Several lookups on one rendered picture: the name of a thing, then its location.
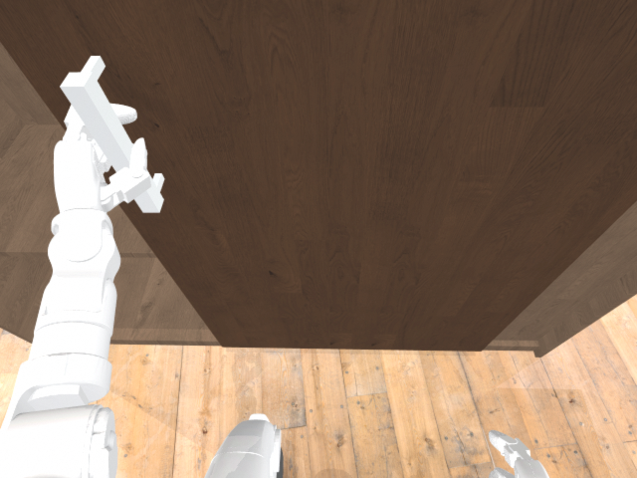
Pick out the left robot upper arm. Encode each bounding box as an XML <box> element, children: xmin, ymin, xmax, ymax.
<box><xmin>0</xmin><ymin>404</ymin><xmax>117</xmax><ymax>478</ymax></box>

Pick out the left robot forearm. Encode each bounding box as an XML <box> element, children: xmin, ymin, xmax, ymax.
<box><xmin>0</xmin><ymin>208</ymin><xmax>120</xmax><ymax>445</ymax></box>

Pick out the wardrobe door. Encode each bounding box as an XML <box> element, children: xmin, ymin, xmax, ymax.
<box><xmin>494</xmin><ymin>201</ymin><xmax>637</xmax><ymax>341</ymax></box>
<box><xmin>0</xmin><ymin>0</ymin><xmax>637</xmax><ymax>352</ymax></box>

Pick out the robot right hand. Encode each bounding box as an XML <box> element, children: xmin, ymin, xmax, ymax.
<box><xmin>489</xmin><ymin>430</ymin><xmax>549</xmax><ymax>478</ymax></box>

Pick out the left robot thigh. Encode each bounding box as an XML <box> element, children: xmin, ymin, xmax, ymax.
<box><xmin>204</xmin><ymin>419</ymin><xmax>281</xmax><ymax>478</ymax></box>

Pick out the robot left hand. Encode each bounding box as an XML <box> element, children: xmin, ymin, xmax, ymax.
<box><xmin>54</xmin><ymin>104</ymin><xmax>151</xmax><ymax>213</ymax></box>

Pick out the handle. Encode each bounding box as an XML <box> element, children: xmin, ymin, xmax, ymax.
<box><xmin>60</xmin><ymin>56</ymin><xmax>164</xmax><ymax>213</ymax></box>

